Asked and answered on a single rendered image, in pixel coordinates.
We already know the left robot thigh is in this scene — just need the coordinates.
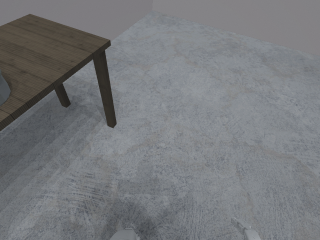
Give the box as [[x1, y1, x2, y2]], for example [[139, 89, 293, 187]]
[[110, 229, 140, 240]]

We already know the pot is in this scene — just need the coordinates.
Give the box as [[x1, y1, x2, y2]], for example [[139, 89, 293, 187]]
[[0, 75, 11, 106]]

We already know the robot right hand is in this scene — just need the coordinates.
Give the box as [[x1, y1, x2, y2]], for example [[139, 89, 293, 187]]
[[231, 217, 261, 240]]

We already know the table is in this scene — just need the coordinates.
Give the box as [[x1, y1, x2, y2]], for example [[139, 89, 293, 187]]
[[0, 14, 117, 131]]

